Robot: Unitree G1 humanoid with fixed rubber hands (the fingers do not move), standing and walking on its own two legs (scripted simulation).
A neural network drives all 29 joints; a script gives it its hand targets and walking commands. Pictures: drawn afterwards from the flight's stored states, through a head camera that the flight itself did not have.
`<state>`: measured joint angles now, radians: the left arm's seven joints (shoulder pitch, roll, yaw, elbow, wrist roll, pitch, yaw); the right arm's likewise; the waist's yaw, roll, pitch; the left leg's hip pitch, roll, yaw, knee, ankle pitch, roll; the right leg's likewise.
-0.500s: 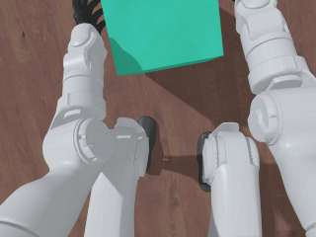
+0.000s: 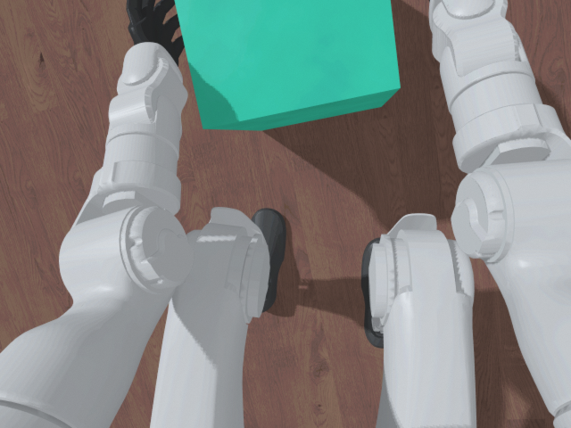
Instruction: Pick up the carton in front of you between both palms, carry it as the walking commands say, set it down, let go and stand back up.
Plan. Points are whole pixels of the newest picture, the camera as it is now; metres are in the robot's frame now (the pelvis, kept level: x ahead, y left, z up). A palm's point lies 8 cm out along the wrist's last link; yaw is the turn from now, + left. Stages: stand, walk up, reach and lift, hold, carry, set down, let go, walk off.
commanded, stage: set down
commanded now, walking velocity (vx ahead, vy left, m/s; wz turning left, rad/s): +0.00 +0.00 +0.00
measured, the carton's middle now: (297, 39) +0.53 +0.02 -0.25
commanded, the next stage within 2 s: let go in 1.28 s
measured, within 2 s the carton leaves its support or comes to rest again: neither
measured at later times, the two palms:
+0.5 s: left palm (132, 80) +0.47 +0.17 -0.10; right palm out of the picture +0.56 -0.19 -0.10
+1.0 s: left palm out of the picture +0.47 +0.18 +0.06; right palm out of the picture +0.56 -0.21 +0.05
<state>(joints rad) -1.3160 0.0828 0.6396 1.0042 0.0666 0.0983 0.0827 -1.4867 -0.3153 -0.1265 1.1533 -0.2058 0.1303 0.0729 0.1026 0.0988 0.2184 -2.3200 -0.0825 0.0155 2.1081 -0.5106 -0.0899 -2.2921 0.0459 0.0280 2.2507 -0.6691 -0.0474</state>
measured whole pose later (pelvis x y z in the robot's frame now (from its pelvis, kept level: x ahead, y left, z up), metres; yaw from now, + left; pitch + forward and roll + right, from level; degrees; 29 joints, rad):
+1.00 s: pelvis +0.01 +0.01 +0.16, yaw -3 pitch +46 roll +3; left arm -0.90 -0.01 0.33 0.52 -0.08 0.20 0.24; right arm -1.28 -0.50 -0.08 1.01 0.00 0.19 0.13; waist 0.14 0.00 -0.01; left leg -1.94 -0.06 -0.01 1.54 -0.41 -0.04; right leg -1.92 0.05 0.05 1.64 -0.53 -0.01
